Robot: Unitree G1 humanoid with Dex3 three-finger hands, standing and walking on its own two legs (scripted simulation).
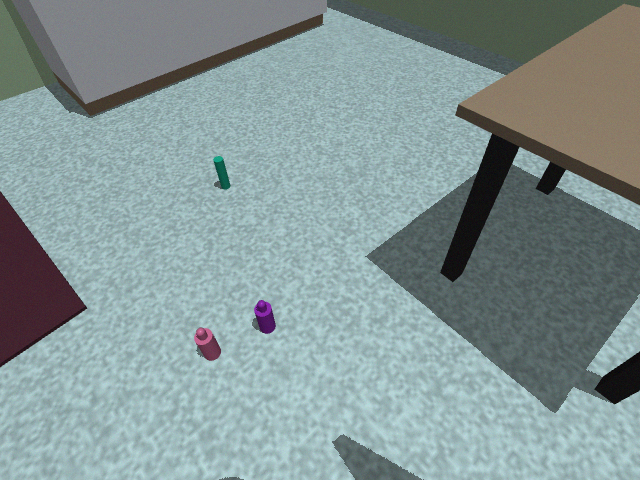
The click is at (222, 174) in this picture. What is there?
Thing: slim round
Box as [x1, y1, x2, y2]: [213, 156, 229, 189]
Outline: 217,156 213,160 221,187 225,189 229,187 229,182 222,157
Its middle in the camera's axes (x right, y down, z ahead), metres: -0.47 -0.28 +1.80
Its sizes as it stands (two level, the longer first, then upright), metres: 0.044 0.044 0.169
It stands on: the floor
